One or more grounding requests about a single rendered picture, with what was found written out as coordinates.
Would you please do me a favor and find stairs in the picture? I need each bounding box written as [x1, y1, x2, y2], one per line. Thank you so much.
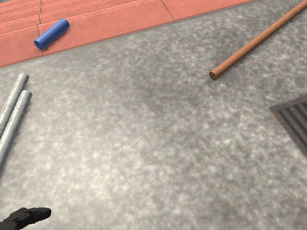
[0, 0, 136, 34]

